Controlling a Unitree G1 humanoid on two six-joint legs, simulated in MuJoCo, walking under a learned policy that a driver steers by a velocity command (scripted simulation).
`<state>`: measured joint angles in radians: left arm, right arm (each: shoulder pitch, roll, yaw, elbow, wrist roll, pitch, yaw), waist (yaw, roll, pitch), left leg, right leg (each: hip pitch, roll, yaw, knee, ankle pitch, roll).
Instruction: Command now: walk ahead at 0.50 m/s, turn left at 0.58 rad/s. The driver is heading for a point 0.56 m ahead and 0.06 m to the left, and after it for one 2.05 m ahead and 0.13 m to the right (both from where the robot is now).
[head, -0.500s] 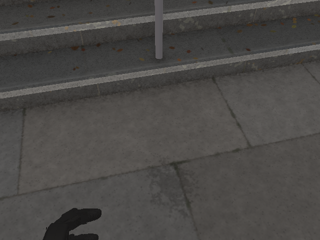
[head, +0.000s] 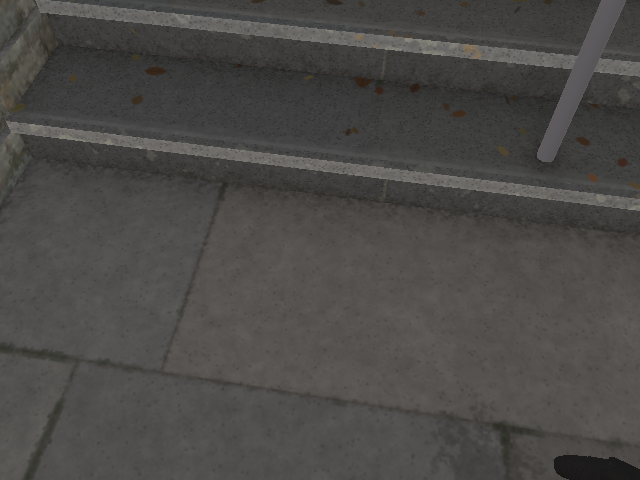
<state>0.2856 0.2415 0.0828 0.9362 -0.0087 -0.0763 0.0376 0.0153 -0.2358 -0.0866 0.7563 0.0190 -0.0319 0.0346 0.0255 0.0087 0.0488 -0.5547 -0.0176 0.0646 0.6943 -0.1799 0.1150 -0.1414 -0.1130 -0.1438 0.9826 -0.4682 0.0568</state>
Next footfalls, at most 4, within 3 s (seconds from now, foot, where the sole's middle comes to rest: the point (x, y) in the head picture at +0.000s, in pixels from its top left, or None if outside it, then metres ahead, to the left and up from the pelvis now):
0.42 right None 0.42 -0.09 -0.75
0.84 left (241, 423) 0.53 0.20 -0.75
1.22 right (360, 441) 0.51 -0.04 -0.75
1.76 left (262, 419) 0.54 0.16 -0.75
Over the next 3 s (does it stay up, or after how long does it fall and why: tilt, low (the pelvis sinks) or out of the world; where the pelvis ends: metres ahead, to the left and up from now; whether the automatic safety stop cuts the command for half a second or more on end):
stays up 0.73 -0.14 0.04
